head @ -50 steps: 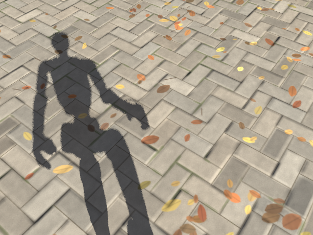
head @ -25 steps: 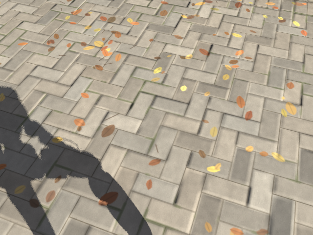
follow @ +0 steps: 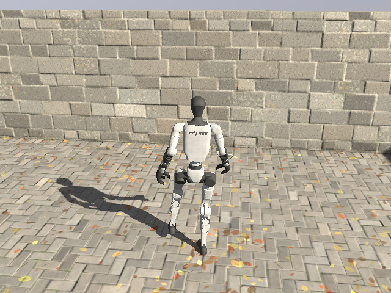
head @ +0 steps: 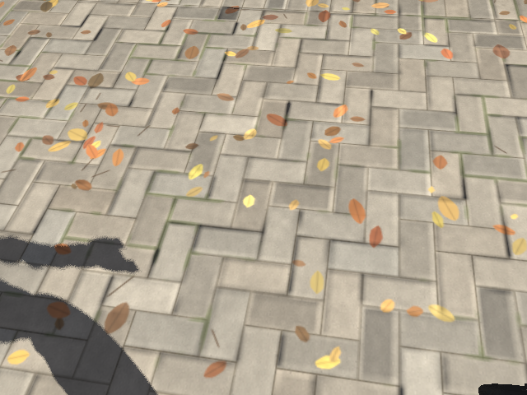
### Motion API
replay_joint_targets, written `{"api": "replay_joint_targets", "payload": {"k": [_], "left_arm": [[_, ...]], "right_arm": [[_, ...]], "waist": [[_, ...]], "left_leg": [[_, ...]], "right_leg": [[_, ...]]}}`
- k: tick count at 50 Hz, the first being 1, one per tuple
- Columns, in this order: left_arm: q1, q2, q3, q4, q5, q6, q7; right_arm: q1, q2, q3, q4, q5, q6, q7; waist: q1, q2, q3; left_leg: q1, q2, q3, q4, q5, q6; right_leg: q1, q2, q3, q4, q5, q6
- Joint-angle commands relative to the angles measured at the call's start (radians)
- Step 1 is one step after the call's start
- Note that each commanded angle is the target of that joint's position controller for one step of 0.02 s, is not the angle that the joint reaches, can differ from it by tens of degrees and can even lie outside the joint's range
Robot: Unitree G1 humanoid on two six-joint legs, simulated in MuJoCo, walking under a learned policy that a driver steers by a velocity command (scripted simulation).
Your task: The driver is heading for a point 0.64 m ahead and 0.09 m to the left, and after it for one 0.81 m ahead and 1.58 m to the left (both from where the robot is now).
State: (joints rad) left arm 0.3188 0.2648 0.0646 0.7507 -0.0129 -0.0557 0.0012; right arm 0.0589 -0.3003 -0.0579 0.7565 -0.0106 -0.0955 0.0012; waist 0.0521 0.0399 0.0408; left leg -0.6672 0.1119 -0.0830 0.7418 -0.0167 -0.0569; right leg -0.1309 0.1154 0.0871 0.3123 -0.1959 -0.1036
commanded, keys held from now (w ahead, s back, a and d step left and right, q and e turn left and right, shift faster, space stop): w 0.66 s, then w+q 0.04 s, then q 0.30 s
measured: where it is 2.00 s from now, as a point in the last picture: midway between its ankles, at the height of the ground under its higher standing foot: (303, 345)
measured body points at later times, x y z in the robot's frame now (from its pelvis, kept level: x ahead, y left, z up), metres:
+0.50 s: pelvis +0.29 +0.06 +0.00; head +0.32 +0.06 +0.45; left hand +0.47 +0.31 -0.10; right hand +0.31 -0.21 -0.12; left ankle +0.27 +0.15 -0.75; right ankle +0.40 -0.12 -0.68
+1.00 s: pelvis +0.52 -0.02 +0.00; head +0.56 -0.03 +0.44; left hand +0.62 +0.26 -0.11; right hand +0.65 -0.30 -0.13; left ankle +0.57 +0.14 -0.68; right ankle +0.55 -0.11 -0.75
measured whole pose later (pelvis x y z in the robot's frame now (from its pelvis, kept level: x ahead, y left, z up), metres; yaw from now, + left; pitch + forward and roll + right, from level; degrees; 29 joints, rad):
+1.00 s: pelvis +0.52 -0.02 +0.00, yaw +5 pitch +1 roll -1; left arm 0.18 0.25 0.06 0.79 0.02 -0.07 0.00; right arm 0.20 -0.31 -0.08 0.79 0.01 0.02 -0.02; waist 0.01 0.04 0.06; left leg -0.61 0.07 -0.03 0.99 -0.28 -0.06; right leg -0.22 0.00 -0.16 0.35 -0.15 -0.06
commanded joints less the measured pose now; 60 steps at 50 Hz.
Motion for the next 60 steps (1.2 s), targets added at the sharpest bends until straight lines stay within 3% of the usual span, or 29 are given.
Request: {"api": "replay_joint_targets", "payload": {"k": [1,4,7,9,10,11,12,13,14,15,16,17,20,26,29,32,34,35,36,37,38,39,40,41,43,46,52,57,60], "left_arm": [[0.030,0.162,0.039,-0.038,-0.002,-0.014,0.009],[0.073,0.163,0.039,-0.008,-0.004,-0.011,0.008],[0.086,0.174,0.043,0.011,-0.001,0.002,0.016],[0.050,0.177,0.042,0.005,0.000,0.011,0.018],[0.033,0.155,0.030,-0.006,0.006,0.011,0.016],[0.072,0.107,0.011,-0.024,0.026,0.007,0.016],[0.199,0.039,-0.008,-0.015,-0.003,-0.010,0.009],[0.122,0.140,0.007,-0.012,-0.019,-0.019,0.007],[0.007,0.170,0.016,-0.041,-0.025,-0.024,0.003],[-0.050,0.159,0.014,-0.054,-0.012,-0.028,0.004],[-0.066,0.147,0.017,-0.058,0.002,-0.029,0.003],[-0.045,0.132,0.018,-0.054,0.003,-0.026,0.001],[-0.031,0.086,0.008,-0.052,0.005,-0.013,0.002],[-0.227,0.048,-0.012,-0.103,0.008,-0.025,-0.007],[-0.317,0.050,-0.014,-0.129,-0.001,-0.032,-0.020],[-0.362,0.068,-0.010,-0.155,-0.005,-0.039,-0.037],[-0.323,0.095,0.001,-0.150,-0.002,-0.044,-0.041],[-0.235,0.119,0.016,-0.128,0.002,-0.047,-0.038],[-0.088,0.170,0.040,-0.088,0.015,-0.049,-0.029],[0.083,0.253,0.057,-0.067,0.041,-0.048,-0.016],[0.075,0.279,0.059,-0.058,0.046,-0.038,-0.021],[0.061,0.183,0.037,-0.075,0.033,-0.032,-0.022],[-0.005,0.145,0.022,-0.078,0.026,-0.032,-0.018],[-0.066,0.122,0.015,-0.075,0.025,-0.033,-0.019],[-0.150,0.098,0.011,-0.067,0.030,-0.035,-0.019],[-0.213,0.116,0.019,-0.053,0.042,-0.042,-0.009],[-0.220,0.154,0.031,-0.016,0.029,-0.004,0.030],[-0.193,0.194,0.047,0.009,0.004,0.035,0.024],[-0.208,0.198,0.053,0.015,-0.019,0.048,0.025]], "right_arm": [[-0.094,-0.036,0.002,-0.073,0.010,-0.017,0.013],[-0.149,-0.061,-0.002,-0.099,0.015,-0.028,0.027],[-0.129,-0.083,-0.008,-0.106,0.015,-0.038,0.038],[0.006,-0.116,-0.027,-0.072,0.013,-0.043,0.034],[0.150,-0.154,-0.043,-0.040,0.005,-0.044,0.029],[0.313,-0.216,-0.058,-0.022,-0.006,-0.042,0.025],[0.373,-0.233,-0.065,0.020,0.003,-0.031,0.035],[0.353,-0.139,-0.041,0.014,0.031,-0.028,0.036],[0.274,-0.105,-0.030,0.001,0.030,-0.021,0.030],[0.216,-0.096,-0.023,-0.011,0.016,-0.015,0.029],[0.185,-0.079,-0.016,-0.013,0.006,-0.014,0.029],[0.174,-0.069,-0.010,-0.013,-0.003,-0.016,0.028],[0.186,-0.085,-0.013,0.007,0.011,-0.023,0.026],[0.252,-0.132,-0.024,0.044,0.025,-0.005,0.008],[0.316,-0.142,-0.025,0.074,0.031,0.006,0.006],[0.338,-0.151,-0.029,0.096,0.035,0.024,0.001],[0.331,-0.165,-0.034,0.101,0.036,0.034,-0.004],[0.310,-0.170,-0.034,0.099,0.037,0.039,-0.006],[0.302,-0.148,-0.024,0.091,0.030,0.042,-0.008],[0.299,-0.085,0.001,0.053,-0.002,0.038,-0.011],[0.463,0.011,0.027,0.066,0.014,0.024,-0.005],[0.411,-0.118,-0.004,0.090,0.034,0.020,-0.007],[0.326,-0.144,-0.018,0.063,0.048,0.022,-0.009],[0.293,-0.126,-0.018,0.061,0.041,0.031,-0.015],[0.305,-0.099,-0.027,0.061,0.034,0.067,-0.022],[0.310,-0.061,-0.029,0.035,0.030,0.111,-0.030],[0.177,-0.044,-0.028,-0.047,0.021,0.119,-0.006],[0.091,-0.068,-0.041,-0.118,0.021,0.137,0.021],[0.116,-0.074,-0.051,-0.136,0.024,0.143,0.030]], "waist": [[0.030,-0.115,-0.026],[0.049,-0.117,0.002],[0.026,-0.138,0.003],[-0.054,-0.152,-0.069],[-0.122,-0.132,-0.186],[-0.159,0.006,-0.342],[-0.109,0.295,-0.415],[-0.146,0.156,-0.313],[-0.145,0.074,-0.168],[-0.120,-0.002,-0.092],[-0.094,-0.011,-0.050],[-0.068,0.017,-0.053],[-0.048,0.045,-0.050],[-0.106,0.022,-0.014],[-0.140,0.023,0.005],[-0.133,0.033,0.019],[-0.096,0.045,-0.006],[-0.037,0.045,-0.055],[0.033,0.026,-0.155],[0.083,-0.108,-0.330],[0.001,-0.366,-0.462],[0.047,-0.216,-0.415],[0.032,-0.178,-0.276],[-0.002,-0.112,-0.214],[-0.065,-0.136,-0.141],[-0.103,-0.150,-0.107],[-0.065,-0.126,-0.101],[-0.036,-0.126,-0.077],[-0.069,-0.128,-0.084]], "left_leg": [[0.133,-0.055,0.061,-0.150,0.180,0.002],[0.071,-0.060,0.047,-0.220,0.131,0.037],[0.066,-0.073,0.051,-0.258,0.004,0.082],[0.259,-0.120,0.100,-0.299,-0.031,0.128],[0.496,-0.075,0.064,-0.271,0.023,0.174],[0.816,0.112,-0.176,-0.231,0.029,0.262],[1.059,0.282,-0.619,-0.372,-0.214,0.392],[1.009,0.258,-0.637,-0.435,-0.424,0.349],[0.868,0.225,-0.486,-0.458,-0.406,0.308],[0.729,0.186,-0.384,-0.485,-0.295,0.292],[0.640,0.152,-0.319,-0.509,-0.196,0.289],[0.589,0.126,-0.270,-0.530,-0.124,0.283],[0.531,0.103,-0.164,-0.579,0.015,0.301],[0.530,0.050,-0.010,-0.609,0.096,0.261],[0.581,0.075,-0.010,-0.592,0.071,0.256],[0.683,0.127,-0.032,-0.541,0.113,0.240],[0.715,0.138,-0.043,-0.469,0.239,0.221],[0.698,0.114,-0.026,-0.369,0.377,0.204],[0.621,0.052,0.005,-0.181,0.417,0.168],[0.409,-0.034,0.047,0.142,0.097,0.118],[0.085,-0.177,0.018,0.432,-0.612,0.064],[0.038,-0.135,-0.082,0.524,-0.616,0.056],[-0.008,-0.104,-0.058,0.532,-0.561,0.050],[0.013,-0.062,-0.032,0.494,-0.504,0.037],[0.122,-0.021,-0.010,0.429,-0.419,0.017],[0.157,-0.025,0.021,0.381,-0.332,-0.009],[0.177,-0.007,0.065,0.110,-0.121,0.003],[0.175,-0.028,0.112,-0.018,-0.232,0.041],[0.267,-0.069,0.154,-0.192,-0.192,0.090]], "right_leg": [[-0.074,-0.216,0.114,-0.104,0.194,-0.113],[0.048,-0.273,0.166,-0.053,0.201,-0.115],[0.163,-0.326,0.209,0.011,0.322,-0.099],[0.170,-0.289,0.175,0.147,0.605,-0.069],[0.093,-0.237,0.132,0.326,0.631,-0.041],[-0.134,-0.139,0.079,0.633,0.331,0.002],[-0.478,0.002,0.054,0.918,-0.365,0.062],[-0.597,-0.061,0.117,1.002,-0.366,0.056],[-0.638,-0.111,0.074,0.991,-0.268,0.053],[-0.608,-0.157,0.034,0.944,-0.189,0.057],[-0.579,-0.187,0.023,0.884,-0.140,0.062],[-0.526,-0.211,0.020,0.849,-0.110,0.066],[-0.506,-0.233,-0.014,0.746,-0.082,0.094],[-0.487,-0.214,-0.062,0.373,0.231,0.120],[-0.467,-0.188,-0.075,0.274,0.283,0.113],[-0.487,-0.177,-0.066,0.214,0.205,0.081],[-0.399,-0.155,-0.075,0.182,0.134,0.053],[-0.263,-0.128,-0.098,0.149,0.131,0.032],[-0.029,-0.147,-0.084,0.146,0.204,-0.001],[0.286,-0.360,0.126,0.207,0.424,-0.063],[0.538,-0.569,0.496,0.141,0.476,-0.214],[0.456,-0.533,0.456,0.113,0.499,-0.184],[0.339,-0.502,0.283,0.111,0.611,-0.152],[0.221,-0.455,0.181,0.093,0.682,-0.129],[0.020,-0.404,0.051,0.017,0.658,-0.105],[-0.095,-0.401,-0.054,-0.056,0.646,-0.135],[-0.046,-0.394,-0.192,-0.082,0.490,-0.121],[0.057,-0.447,-0.192,0.001,0.435,-0.103],[0.080,-0.438,-0.216,0.137,0.459,-0.040]]}}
